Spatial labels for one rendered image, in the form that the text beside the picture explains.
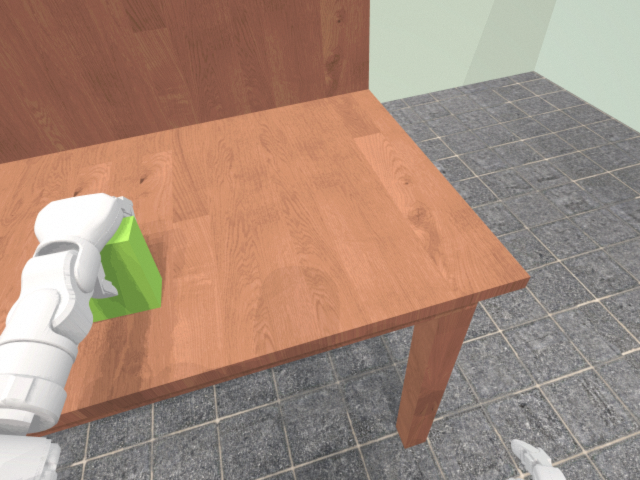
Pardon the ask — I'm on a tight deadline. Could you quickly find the robot left hand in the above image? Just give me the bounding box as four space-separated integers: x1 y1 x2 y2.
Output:
34 193 137 299

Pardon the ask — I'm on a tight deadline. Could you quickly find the left robot forearm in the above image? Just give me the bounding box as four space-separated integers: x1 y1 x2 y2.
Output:
0 235 101 436

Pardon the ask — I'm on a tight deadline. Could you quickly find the robot left upper arm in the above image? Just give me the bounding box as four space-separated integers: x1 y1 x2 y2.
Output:
0 435 61 480

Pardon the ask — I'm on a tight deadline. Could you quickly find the table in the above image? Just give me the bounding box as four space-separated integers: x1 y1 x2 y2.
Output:
0 0 530 449

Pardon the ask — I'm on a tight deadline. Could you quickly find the robot right hand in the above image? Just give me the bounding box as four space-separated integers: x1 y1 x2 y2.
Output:
508 439 566 480

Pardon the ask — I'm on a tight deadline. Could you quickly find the sponge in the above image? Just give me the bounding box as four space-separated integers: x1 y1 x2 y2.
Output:
89 216 162 322

